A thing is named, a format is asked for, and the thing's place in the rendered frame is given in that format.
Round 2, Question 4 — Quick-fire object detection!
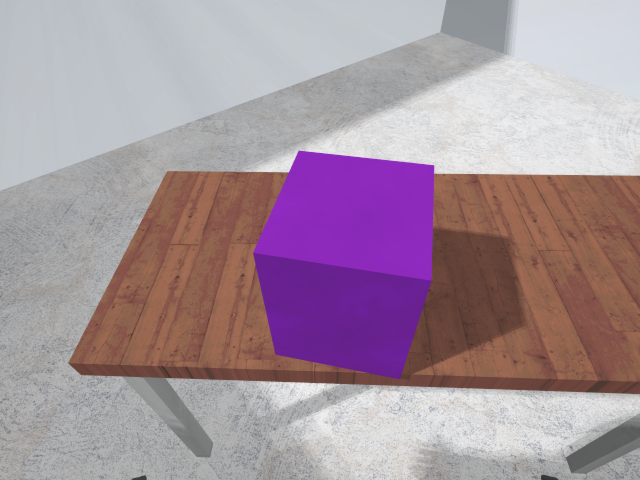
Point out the carton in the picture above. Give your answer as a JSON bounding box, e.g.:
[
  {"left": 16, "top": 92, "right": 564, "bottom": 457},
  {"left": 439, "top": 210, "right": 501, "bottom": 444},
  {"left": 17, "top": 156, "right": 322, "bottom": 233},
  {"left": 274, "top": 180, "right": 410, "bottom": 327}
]
[{"left": 253, "top": 151, "right": 434, "bottom": 379}]

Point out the table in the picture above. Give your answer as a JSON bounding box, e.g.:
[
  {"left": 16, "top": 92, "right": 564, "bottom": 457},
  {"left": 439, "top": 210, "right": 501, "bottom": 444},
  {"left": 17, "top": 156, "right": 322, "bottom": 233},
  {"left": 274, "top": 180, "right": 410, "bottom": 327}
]
[{"left": 68, "top": 171, "right": 640, "bottom": 474}]

